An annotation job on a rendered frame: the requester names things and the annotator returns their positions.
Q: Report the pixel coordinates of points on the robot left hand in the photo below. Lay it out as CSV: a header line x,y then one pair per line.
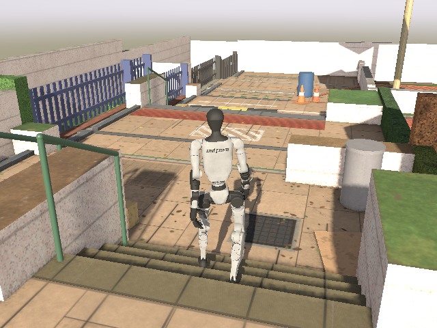
x,y
193,215

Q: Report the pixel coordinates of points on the right robot upper arm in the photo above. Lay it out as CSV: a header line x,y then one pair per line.
x,y
240,153

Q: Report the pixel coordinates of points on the robot left thigh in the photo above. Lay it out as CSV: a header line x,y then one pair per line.
x,y
204,204

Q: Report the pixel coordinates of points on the right robot forearm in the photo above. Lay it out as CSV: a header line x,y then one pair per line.
x,y
245,179

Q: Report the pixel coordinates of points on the left robot foot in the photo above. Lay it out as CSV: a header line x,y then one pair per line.
x,y
202,263

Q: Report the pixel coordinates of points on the left robot upper arm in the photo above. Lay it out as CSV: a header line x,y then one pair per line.
x,y
194,148

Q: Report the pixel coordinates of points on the robot right hand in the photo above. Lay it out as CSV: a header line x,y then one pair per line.
x,y
245,191

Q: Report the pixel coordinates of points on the left robot forearm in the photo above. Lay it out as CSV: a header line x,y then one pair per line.
x,y
194,191

